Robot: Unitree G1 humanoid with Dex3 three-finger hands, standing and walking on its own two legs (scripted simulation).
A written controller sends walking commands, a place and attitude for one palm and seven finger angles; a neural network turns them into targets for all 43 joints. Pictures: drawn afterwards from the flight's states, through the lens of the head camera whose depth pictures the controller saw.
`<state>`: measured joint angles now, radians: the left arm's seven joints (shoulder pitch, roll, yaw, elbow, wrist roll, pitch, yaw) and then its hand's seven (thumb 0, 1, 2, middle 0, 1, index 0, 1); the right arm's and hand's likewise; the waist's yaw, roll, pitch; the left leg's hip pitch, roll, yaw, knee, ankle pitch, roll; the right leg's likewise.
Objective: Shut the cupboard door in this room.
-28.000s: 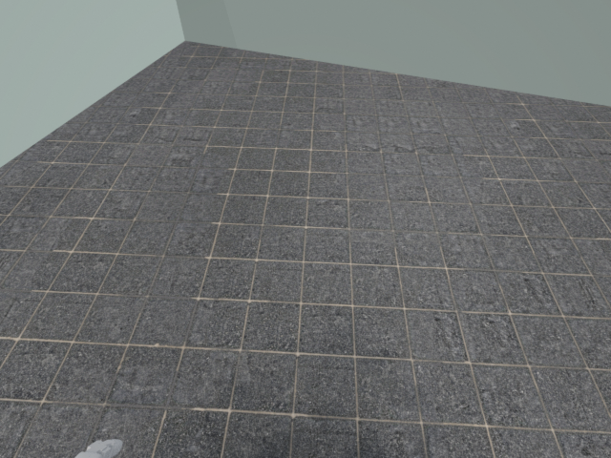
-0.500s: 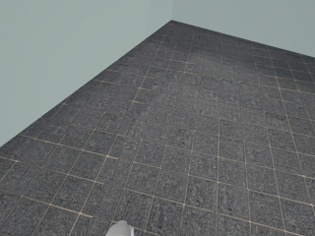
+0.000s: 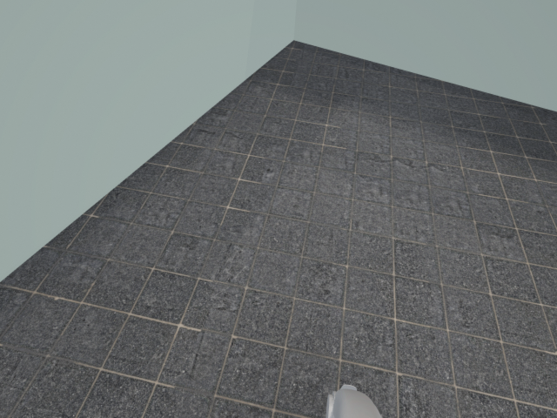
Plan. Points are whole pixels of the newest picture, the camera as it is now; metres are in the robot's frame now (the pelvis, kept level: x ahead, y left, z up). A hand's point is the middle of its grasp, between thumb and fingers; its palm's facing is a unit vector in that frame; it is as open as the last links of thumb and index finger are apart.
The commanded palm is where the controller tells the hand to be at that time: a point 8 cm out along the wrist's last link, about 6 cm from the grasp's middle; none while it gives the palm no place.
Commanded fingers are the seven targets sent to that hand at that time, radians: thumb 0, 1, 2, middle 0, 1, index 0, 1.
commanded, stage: walk to a spot facing it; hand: left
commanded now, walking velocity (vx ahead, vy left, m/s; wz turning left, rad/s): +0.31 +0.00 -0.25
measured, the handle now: out of the picture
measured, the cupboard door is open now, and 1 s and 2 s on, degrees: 89 89 89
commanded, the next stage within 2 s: none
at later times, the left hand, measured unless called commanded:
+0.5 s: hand (206, 370) +0.23 +0.14 -0.17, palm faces +0.16 -0.96 -0.22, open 7.2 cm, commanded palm none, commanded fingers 0.00 0.90 0.90 -0.20 -0.30 -0.20 -0.30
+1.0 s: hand (151, 412) +0.16 +0.21 -0.17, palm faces +0.44 -0.86 -0.27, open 7.4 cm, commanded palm none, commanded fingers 0.00 0.90 0.90 -0.20 -0.30 -0.20 -0.30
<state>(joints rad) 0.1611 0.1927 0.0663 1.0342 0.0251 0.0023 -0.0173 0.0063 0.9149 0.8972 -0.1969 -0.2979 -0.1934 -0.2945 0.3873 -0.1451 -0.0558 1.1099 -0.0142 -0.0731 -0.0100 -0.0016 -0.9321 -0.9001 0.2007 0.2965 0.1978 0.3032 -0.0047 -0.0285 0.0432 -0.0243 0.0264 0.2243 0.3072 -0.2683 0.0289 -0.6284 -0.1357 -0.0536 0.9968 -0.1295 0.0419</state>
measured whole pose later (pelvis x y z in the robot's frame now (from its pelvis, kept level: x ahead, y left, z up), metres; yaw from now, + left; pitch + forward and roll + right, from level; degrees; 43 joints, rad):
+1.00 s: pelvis +0.17 -0.03 +0.00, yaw +25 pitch +1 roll -2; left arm 0.14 0.28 0.07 0.93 0.01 0.05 0.02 0.01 0.91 0.90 -0.20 -0.30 -0.20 -0.29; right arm 0.19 -0.20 -0.05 0.92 -0.02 0.03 0.02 0.01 -0.91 -0.90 0.20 0.30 0.20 0.30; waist -0.01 -0.01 0.08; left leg -0.31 -0.02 -0.03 0.47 -0.18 0.05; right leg -0.46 -0.08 0.00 1.00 -0.42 0.11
